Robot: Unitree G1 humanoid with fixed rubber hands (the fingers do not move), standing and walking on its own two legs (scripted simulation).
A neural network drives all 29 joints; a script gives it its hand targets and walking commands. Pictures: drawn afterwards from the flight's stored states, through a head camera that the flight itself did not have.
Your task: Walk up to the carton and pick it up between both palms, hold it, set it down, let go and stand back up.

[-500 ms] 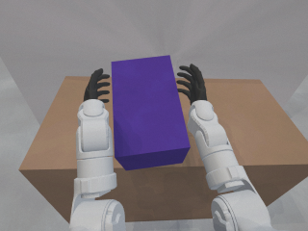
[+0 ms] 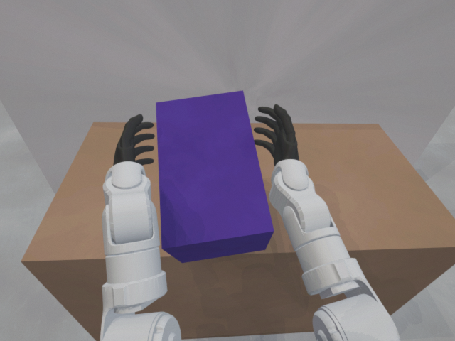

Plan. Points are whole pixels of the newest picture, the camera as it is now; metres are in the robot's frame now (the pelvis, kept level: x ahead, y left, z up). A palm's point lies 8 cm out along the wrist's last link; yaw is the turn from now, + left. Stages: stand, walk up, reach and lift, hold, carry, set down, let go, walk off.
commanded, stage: hold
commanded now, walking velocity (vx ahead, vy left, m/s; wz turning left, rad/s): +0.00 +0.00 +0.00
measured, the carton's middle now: (212, 178) +0.37 +0.02 +0.11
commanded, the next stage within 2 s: none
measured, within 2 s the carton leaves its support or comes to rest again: neither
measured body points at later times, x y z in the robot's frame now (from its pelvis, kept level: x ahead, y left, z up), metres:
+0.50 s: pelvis -0.01 +0.00 +0.00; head -0.05 +0.03 +0.45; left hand +0.35 +0.15 +0.18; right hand +0.36 -0.10 +0.19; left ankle +0.06 +0.12 -0.75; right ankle +0.00 -0.09 -0.75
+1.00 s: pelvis -0.01 +0.00 +0.00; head -0.04 +0.03 +0.45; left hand +0.35 +0.15 +0.18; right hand +0.36 -0.10 +0.19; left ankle +0.06 +0.12 -0.75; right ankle +0.00 -0.09 -0.75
